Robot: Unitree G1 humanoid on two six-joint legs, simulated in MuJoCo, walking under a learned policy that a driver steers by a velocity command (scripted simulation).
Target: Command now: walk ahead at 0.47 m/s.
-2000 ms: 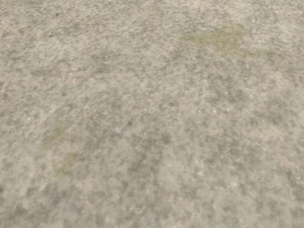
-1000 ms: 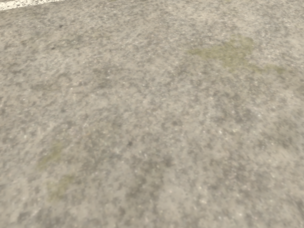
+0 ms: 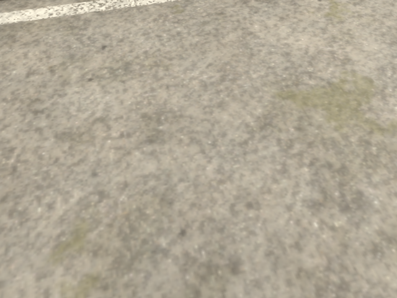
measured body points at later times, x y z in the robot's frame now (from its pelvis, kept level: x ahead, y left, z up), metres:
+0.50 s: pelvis +0.29 +0.06 +0.01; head +0.30 +0.06 +0.46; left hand +0.45 +0.30 -0.12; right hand +0.27 -0.20 -0.14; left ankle +0.24 +0.14 -0.74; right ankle +0.45 -0.14 -0.66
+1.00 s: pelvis +0.57 -0.05 +0.01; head +0.60 -0.07 +0.46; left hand +0.73 +0.19 -0.11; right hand +0.67 -0.36 -0.09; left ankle +0.77 +0.09 -0.67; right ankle +0.54 -0.10 -0.74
